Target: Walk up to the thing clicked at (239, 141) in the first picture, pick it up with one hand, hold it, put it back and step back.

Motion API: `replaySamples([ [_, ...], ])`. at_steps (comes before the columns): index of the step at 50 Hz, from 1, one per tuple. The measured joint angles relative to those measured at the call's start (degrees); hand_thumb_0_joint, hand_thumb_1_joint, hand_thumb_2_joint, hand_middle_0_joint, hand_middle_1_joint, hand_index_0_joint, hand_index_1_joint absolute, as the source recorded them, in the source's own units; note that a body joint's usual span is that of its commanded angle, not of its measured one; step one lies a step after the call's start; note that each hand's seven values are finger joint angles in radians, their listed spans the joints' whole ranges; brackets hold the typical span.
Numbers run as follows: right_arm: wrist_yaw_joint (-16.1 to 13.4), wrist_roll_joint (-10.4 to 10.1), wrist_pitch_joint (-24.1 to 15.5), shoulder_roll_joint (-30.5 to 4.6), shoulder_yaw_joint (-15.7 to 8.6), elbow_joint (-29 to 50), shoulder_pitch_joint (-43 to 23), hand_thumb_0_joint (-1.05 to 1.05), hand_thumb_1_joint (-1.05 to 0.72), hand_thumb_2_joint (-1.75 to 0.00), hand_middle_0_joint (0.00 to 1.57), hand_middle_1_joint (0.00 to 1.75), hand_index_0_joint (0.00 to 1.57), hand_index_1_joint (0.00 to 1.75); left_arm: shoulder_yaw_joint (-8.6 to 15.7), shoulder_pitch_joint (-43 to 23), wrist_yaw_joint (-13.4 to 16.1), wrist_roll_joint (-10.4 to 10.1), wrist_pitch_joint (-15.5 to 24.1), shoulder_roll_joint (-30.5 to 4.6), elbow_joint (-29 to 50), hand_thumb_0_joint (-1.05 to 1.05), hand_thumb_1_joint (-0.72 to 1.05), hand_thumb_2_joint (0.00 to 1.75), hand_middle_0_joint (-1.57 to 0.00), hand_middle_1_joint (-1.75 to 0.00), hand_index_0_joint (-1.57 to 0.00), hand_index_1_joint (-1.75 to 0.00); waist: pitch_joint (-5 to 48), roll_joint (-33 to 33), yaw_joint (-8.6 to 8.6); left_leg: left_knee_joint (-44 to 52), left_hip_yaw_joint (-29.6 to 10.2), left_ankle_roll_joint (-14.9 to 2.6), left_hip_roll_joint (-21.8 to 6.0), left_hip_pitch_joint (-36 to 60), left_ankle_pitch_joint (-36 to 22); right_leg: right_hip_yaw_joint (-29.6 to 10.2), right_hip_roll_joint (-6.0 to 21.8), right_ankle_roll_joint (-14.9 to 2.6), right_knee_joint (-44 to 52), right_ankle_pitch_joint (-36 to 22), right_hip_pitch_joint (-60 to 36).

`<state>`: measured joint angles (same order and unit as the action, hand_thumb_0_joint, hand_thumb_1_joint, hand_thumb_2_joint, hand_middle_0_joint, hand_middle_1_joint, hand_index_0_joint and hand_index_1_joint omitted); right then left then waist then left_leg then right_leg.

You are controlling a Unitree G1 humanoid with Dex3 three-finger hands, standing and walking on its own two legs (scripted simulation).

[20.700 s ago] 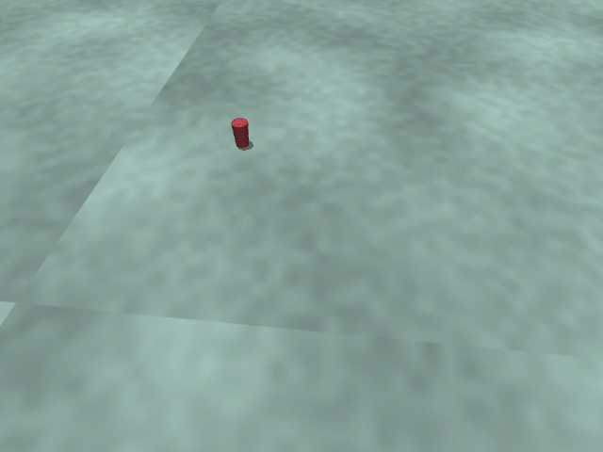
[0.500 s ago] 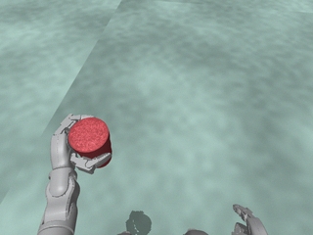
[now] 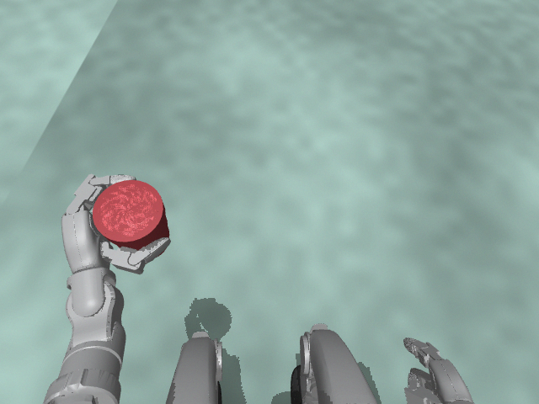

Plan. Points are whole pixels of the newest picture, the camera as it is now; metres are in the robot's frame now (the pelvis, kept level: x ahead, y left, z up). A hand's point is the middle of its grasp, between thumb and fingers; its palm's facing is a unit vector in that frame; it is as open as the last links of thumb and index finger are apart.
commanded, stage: crouch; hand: left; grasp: from the side
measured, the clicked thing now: (139, 226) +0.38 +0.19 -0.03
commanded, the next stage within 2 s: lower in 1.54 s
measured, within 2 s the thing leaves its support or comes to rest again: neither
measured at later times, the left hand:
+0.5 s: hand (149, 255) +0.40 +0.23 -0.25, palm faces +0.31 -0.95 -0.04, open 11.4 cm
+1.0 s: hand (156, 264) +0.42 +0.25 -0.37, palm faces +0.28 -0.96 -0.01, open 11.4 cm
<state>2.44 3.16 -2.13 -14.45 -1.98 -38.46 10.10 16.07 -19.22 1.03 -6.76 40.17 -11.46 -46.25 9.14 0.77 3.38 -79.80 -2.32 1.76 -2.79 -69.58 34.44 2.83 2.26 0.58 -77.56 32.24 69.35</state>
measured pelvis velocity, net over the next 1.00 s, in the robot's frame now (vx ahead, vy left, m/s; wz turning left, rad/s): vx -0.07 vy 0.01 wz -0.10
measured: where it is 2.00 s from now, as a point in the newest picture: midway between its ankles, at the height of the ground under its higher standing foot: outside the picture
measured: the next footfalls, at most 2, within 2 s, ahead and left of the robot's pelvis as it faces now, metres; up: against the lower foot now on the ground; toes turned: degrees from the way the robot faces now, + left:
none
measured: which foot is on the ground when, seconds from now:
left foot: down 0.00-1.00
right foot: down 0.00-1.00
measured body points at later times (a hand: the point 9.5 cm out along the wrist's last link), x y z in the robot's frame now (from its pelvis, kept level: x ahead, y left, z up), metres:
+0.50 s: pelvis -0.05 +0.00 -0.20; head +0.15 +0.04 +0.19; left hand +0.38 +0.28 -0.24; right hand +0.06 -0.26 -0.33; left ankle +0.02 +0.13 -0.60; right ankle +0.04 -0.13 -0.60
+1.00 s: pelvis -0.07 +0.01 -0.31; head +0.16 +0.07 +0.08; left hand +0.40 +0.30 -0.37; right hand +0.00 -0.27 -0.41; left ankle +0.02 +0.13 -0.60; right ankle +0.04 -0.13 -0.60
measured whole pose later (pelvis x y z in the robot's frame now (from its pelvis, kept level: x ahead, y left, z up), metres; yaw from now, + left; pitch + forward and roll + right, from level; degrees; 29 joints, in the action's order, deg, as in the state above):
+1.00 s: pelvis -0.07 +0.01 -0.31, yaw -6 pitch +28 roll -8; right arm 6.1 9.6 1.8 -17.3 8.3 -40.7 3.9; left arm 34.0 -42.9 -4.6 -3.2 45.9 -31.9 -69.5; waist -1.4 3.2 11.3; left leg -140.0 -9.3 1.4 -0.7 -128.6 39.8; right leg 4.2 1.8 1.9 -133.1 35.0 126.0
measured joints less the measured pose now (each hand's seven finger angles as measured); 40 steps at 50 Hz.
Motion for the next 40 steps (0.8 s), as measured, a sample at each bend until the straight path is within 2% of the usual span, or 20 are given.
replaySamples([
  [6, 1.0, 0.55, 1.1, 0.03, 0.36, -0.68, -1.74, 0.01, -0.9, -0.91, 0.2, 0.3, 0.2, 0.3, 2.49, -4.38, -0.25, -0.01, 2.5, -1.36, -3.4, -0.02, -0.56, 1.02, -0.72, -1.0, -0.69, -1.0, 1.5, -0.47, 0.37, -12.93, -0.56, -0.34, 0.1, -13.96, 3.91, -0.29, 0.12, 0.09, -12.52, 3.56, 13.89],
  [13, 2.17, 1.45, 1.58, 0.51, 1.39, -1.36, -3.51, 0.01, -0.92, -0.91, 0.2, 0.3, 0.2, 0.3, 5.06, -9.75, -0.99, 0.46, 4.08, -3.4, -7.83, -0.02, -0.57, 1.03, -0.71, -1.01, -0.68, -1.01, 1.77, -0.8, 0.88, -23.75, -1.11, -0.46, 0.56, -26.89, 5.72, -0.59, 0.45, 0.17, -23.11, 5.23, 26.7],
  [21, 2.93, 2.77, 2.24, 0.15, 2.9, -1.93, -4.75, 0.01, -0.92, -0.91, 0.2, 0.3, 0.2, 0.3, 9.53, -16.54, -1.76, 1.9, 5.76, -7.68, -15.48, -0.02, -0.59, 1.06, -0.7, -1.04, -0.67, -1.04, 0.36, -0.27, 2.44, -35.38, -2.23, -0.11, 0.96, -39.17, 6.52, -0.5, 0.53, -0.1, -34.47, 5.86, 38.87],
  [31, 3.16, 3.97, 2.83, -1.36, 4.47, -2.6, -5.24, 0.01, -0.93, -0.92, 0.2, 0.3, 0.2, 0.3, 13.84, -22.16, -3.73, 3.66, 6.23, -13.94, -21.37, -0.02, -0.61, 1.08, -0.7, -1.05, -0.67, -1.05, -3.66, 0.87, 5.03, -47.9, -3.8, 0.22, 1.39, -50.26, 5.92, -0.25, 0.27, -0.12, -46.15, 4.6, 49.77],
  [40, 3.12, 4.82, 3.21, -2.32, 7.09, -2.91, -5.16, 0.0, -0.93, -0.91, 0.2, 0.3, 0.2, 0.3, 16.22, -23.47, -5.47, 3.12, 5.41, -17.31, -22.59, -0.02, -0.61, 1.08, -0.7, -1.04, -0.68, -1.04, -7.04, 1.47, 6.63, -55.06, -5.21, -0.01, 1.77, -55.77, 5.36, 0.29, -0.04, 0.48, -52.03, 3.42, 54.57],
])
